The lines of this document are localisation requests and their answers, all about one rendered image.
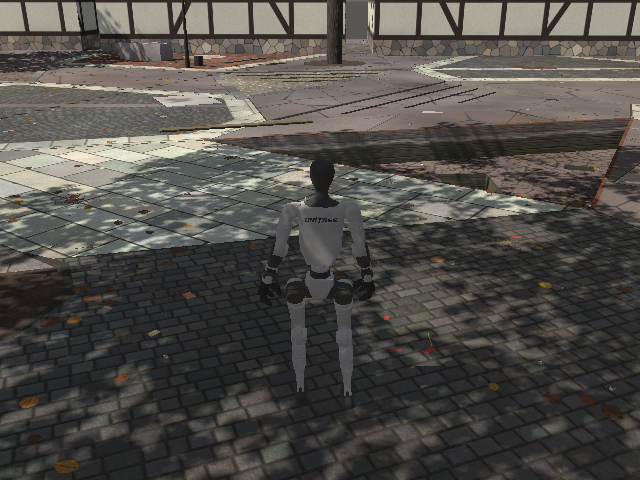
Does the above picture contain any left robot thigh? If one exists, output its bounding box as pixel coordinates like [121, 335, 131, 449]
[285, 278, 308, 345]

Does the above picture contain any robot left upper arm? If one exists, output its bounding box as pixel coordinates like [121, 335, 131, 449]
[272, 202, 301, 257]

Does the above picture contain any robot right forearm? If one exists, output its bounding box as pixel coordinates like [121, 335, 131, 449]
[356, 242, 374, 282]

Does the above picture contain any robot right upper arm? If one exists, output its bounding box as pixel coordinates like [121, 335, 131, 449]
[342, 202, 367, 257]

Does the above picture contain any robot left hand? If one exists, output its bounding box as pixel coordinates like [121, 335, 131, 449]
[258, 280, 281, 306]

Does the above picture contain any robot right hand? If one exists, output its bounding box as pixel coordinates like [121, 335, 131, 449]
[353, 279, 375, 301]

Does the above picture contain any right robot thigh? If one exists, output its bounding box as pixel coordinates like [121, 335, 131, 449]
[333, 279, 353, 347]

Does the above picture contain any robot left forearm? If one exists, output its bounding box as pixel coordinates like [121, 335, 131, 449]
[262, 241, 283, 284]

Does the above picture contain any robot thigh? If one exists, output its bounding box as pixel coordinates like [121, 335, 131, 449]
[285, 278, 308, 345]
[333, 279, 353, 347]

